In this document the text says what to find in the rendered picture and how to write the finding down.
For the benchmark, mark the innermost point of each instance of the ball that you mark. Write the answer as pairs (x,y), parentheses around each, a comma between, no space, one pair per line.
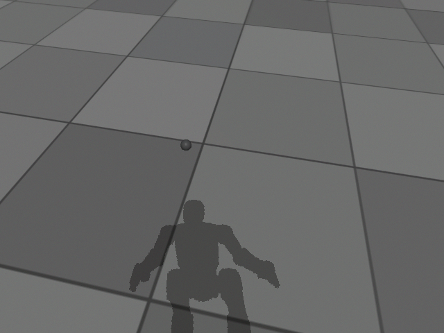
(185,144)

